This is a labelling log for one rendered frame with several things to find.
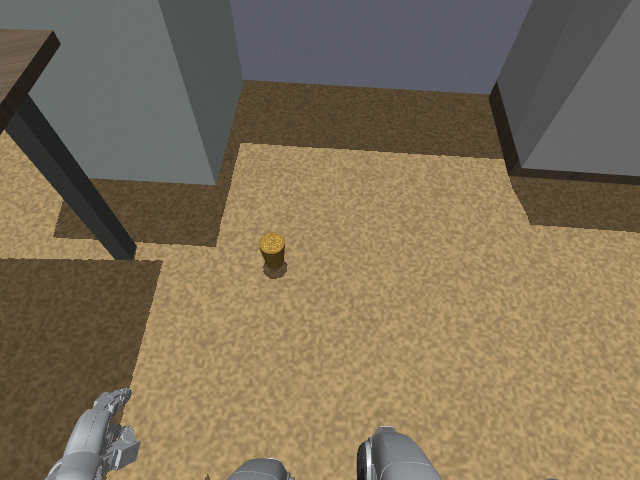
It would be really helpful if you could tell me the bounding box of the left robot hand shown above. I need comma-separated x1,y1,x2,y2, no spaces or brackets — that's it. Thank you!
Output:
63,388,141,475

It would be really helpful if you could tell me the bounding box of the cup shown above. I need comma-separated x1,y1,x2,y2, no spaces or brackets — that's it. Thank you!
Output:
259,232,285,270

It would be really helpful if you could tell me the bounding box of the table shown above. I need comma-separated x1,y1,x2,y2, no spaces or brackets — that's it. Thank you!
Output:
0,29,137,260

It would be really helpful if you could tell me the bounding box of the left robot arm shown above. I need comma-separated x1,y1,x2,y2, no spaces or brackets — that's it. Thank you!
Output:
44,451,104,480

